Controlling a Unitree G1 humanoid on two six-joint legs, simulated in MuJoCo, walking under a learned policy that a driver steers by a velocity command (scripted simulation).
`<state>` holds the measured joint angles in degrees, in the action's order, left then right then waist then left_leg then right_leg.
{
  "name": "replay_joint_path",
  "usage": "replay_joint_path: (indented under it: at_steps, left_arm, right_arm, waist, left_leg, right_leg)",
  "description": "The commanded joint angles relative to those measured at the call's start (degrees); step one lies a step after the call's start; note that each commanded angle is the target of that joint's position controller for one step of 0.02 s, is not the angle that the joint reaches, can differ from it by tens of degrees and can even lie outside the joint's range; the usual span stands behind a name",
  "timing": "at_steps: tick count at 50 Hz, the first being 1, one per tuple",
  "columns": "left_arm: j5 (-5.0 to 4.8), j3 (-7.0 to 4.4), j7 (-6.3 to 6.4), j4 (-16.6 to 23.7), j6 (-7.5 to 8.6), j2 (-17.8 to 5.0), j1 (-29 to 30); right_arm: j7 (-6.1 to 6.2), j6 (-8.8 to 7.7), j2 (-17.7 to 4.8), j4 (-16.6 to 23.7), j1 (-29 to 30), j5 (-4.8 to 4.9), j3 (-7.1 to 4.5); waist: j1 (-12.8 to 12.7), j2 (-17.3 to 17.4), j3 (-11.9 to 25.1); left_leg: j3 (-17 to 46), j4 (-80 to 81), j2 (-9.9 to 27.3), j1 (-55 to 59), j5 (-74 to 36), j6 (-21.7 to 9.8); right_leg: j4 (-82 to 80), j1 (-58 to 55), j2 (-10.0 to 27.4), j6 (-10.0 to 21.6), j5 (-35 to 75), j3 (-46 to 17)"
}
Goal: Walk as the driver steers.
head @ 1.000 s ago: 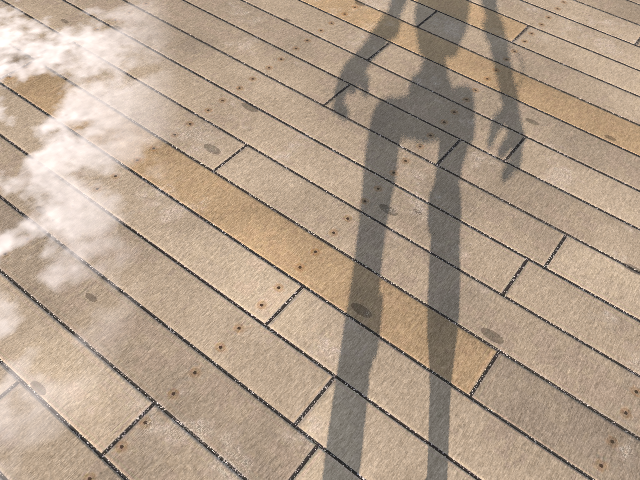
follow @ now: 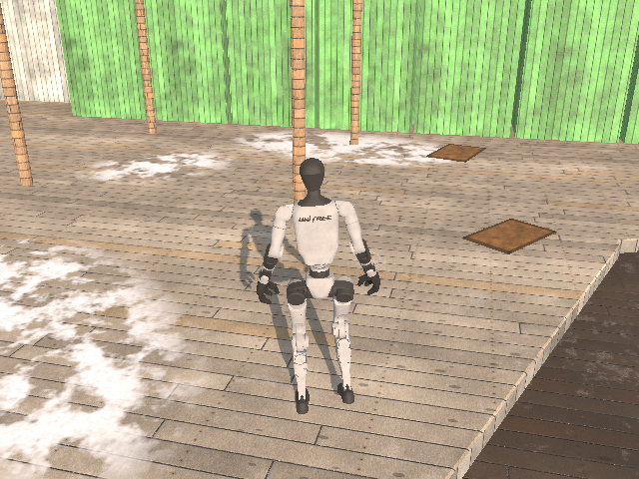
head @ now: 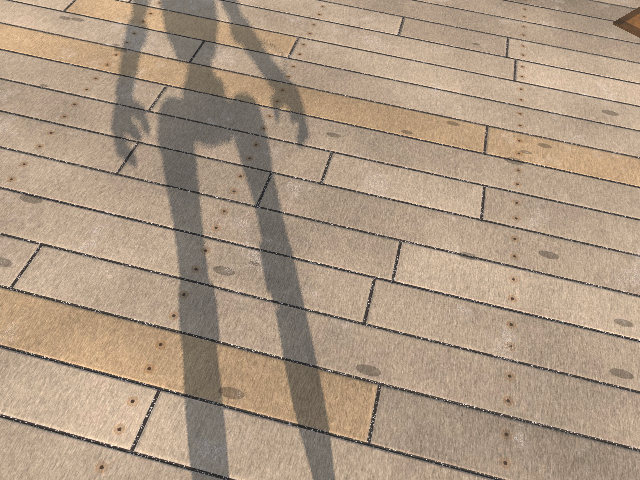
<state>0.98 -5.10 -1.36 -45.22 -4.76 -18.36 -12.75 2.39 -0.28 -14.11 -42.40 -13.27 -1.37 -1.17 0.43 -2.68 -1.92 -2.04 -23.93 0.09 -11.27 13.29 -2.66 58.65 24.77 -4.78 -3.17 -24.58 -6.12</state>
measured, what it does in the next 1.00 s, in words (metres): steps on the spot: right foot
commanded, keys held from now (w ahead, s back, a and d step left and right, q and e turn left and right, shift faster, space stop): no key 1.00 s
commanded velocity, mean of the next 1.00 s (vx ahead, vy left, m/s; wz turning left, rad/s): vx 0.00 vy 0.00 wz -0.08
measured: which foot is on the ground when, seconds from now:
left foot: down 0.00-1.00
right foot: up 0.00-0.16, down 0.18-1.00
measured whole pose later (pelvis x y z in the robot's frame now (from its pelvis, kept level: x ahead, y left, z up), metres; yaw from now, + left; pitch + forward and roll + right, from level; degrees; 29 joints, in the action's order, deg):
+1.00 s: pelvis -0.01 -0.02 +0.00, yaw -2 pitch -2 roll +0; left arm 0.5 0.8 2.3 -64.3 -0.1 -10.8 -15.5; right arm 1.9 0.4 -10.3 -65.0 -14.4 -0.6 0.1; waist 0.1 -0.1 -2.1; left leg -0.1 -22.6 0.1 -8.8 11.9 0.0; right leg 22.2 6.7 -2.3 1.6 -13.6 -2.1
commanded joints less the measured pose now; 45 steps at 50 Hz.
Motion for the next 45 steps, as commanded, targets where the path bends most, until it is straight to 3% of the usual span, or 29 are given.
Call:
replay_joint_path:
  at_steps: [1, 5, 6, 7, 8, 9, 10, 11, 13, 15, 17, 19, 21, 24, 45]
  left_arm:
    - [-0.4, 0.44, 0.23, 3.43, 0.34, -1.69, 1.11]
    - [-1.15, 1.47, 1.1, 3.2, 0.51, -1.06, 1.89]
    - [-1.18, 1.72, 1.3, 2.64, 0.76, -0.66, 0.8]
    - [-1.03, 2.04, 1.5, 1.72, 1.22, -0.16, -0.88]
    - [-0.38, 2.12, 1.83, 1.34, 1.92, -1.19, -1.12]
    - [0.87, 1.84, 2.31, 1.51, 2.84, -4.62, -1.99]
    - [0.3, 1.72, 2.54, 2.08, 3.27, -7.38, 1.88]
    - [0.08, 2.44, 2.53, 1.34, 3.72, -4.04, 2.21]
    - [0.41, 3.66, 2.72, 0.83, 4.16, -1.5, 5.32]
    - [-0.25, 3.74, 3.34, -0.35, 4.41, -2.22, 5.17]
    - [-0.67, 3.73, 3.24, -1.61, 4.56, -2.31, 3.82]
    - [-0.56, 3.72, 2.92, -3.15, 4.45, -1.8, 2.13]
    - [-0.45, 3.7, 3.08, -4.89, 4.41, -1.82, 2.14]
    - [-0.51, 3.73, 3.01, -6.84, 4.86, -1.46, 1.56]
    - [-0.44, 5.02, 3.75, -17.47, 4.92, 1.42, -4.63]
  right_arm:
    - [-0.36, -0.58, -9.34, 1.17, -2.96, -0.05, -2.52]
    - [-1.3, -0.16, -10.28, -0.22, -2.68, -0.21, -2.8]
    - [-1.4, 0.1, -10.32, -0.67, -2.35, 0.02, -2.83]
    - [-1.43, 0.39, -10.1, -1.11, -1.74, 0.38, -2.76]
    - [-1.39, 0.38, -9.32, -1.64, -2.67, 0.48, -2.55]
    - [-1.67, 0.14, -6.36, -0.89, -4.32, 0.52, -1.75]
    - [-1.45, 0.2, -2.22, -0.32, -5.03, 1.05, -0.45]
    - [-0.79, 1.13, -4.65, -1.86, -3.48, 0.73, -0.9]
    - [-0.99, 1.64, -5.63, -2.69, -1.7, 0.88, -1.34]
    - [-1.35, 1.43, -5.5, -4.3, -3.31, 0.59, -1.3]
    - [-1.35, 0.8, -5.27, -6.22, -4.55, 0.24, -0.85]
    - [-1.44, 0.7, -6.69, -8.02, -3.77, 0.68, -1.18]
    - [-1.53, 0.69, -4.97, -9.65, -3.94, 0.56, -0.79]
    - [-1.19, 0.36, -4.87, -11.84, -3.97, 0.56, -0.75]
    - [-0.41, 0.47, -2.05, -21.24, -3.72, 0.76, 0.35]
  waist:
    - [1.08, 12.25, 3.83]
    - [1.3, 14.03, 4.3]
    - [0.32, 13.55, 4.35]
    - [-1.19, 12.26, 4.19]
    - [-1.4, 9.96, 4.5]
    - [-0.39, 1.2, 7.49]
    - [1.71, -7.78, 4.37]
    - [-0.6, -6.96, 3.8]
    - [0.44, -6.06, 0.61]
    - [1.35, -6.58, 1.41]
    - [1.04, -3.64, 2.66]
    - [-0.33, 0.37, -0.94]
    - [0.31, 1.54, -2.56]
    - [0.24, 2.97, -0.79]
    - [-0.09, 2.84, -1.87]
  left_leg:
    - [9.93, 2.47, 12.89, 10.17, -32.42, -9.63]
    - [9.84, 0.74, 12.92, 6.18, -33.92, -9.88]
    - [9.65, -0.43, 12.56, 5.45, -33.72, -9.26]
    - [8.84, -2.0, 11.74, 3.48, -31.43, -7.52]
    - [8.45, -3.05, 11.02, -0.78, -25.64, -4.54]
    - [5.56, -8.35, 8.0, -7.12, -12.25, -1.12]
    - [0.99, -6.11, 1.68, -9.21, 8.24, 1.3]
    - [2.53, -8.8, 2.82, -3.85, 13.67, 1.41]
    - [2.68, -6.57, 1.4, -3.92, 9.21, 1.45]
    - [2.52, -1.59, 1.26, -0.26, 0.29, 1.98]
    - [3.65, 2.66, 2.99, 4.72, -7.56, 2.65]
    - [5.29, 2.31, 3.83, 3.14, -7.15, 2.85]
    - [5.65, 3.75, 4.13, 2.5, -7.26, 2.73]
    - [6.06, 4.4, 4.55, 3.85, -8.86, 2.17]
    - [6.61, 4.63, 4.97, 3.59, -7.14, 0.84]
  right_leg:
    - [-8.14, 2.48, -0.05, 0.2, -2.11, 2.52]
    - [-21.15, -7.57, 0.52, 2.2, -2.08, 6.76]
    - [-27.03, -10.4, 0.67, 2.92, 1.55, 7.33]
    - [-36.75, -15.16, 0.97, 3.74, 9.23, 7.78]
    - [-43.8, -21.73, 3.4, 4.6, 17.61, 4.4]
    - [-45.85, -29.68, 13.55, 6.14, 20.85, -7.04]
    - [-42.79, -23.09, 22.93, 11.9, 38.72, -14.12]
    - [-41.43, -18.29, 22.32, 15.09, 36.49, -12.32]
    - [-41.78, -17.12, 17.25, 12.82, 30.91, -8.37]
    - [-40.28, -17.42, 14.09, 10.42, 33.86, -5.19]
    - [-40.13, -16.06, 12.12, 8.26, 25.97, -4.3]
    - [-42.63, -13.6, 9.79, 7.08, 16.04, -4.03]
    - [-42.08, -13.78, 9.49, 7.01, 15.48, -3.69]
    - [-41.07, -15.02, 9.33, 7.17, 18.94, -3.04]
    - [-41.06, -13.88, 8.47, 6.35, 17.61, -1.42]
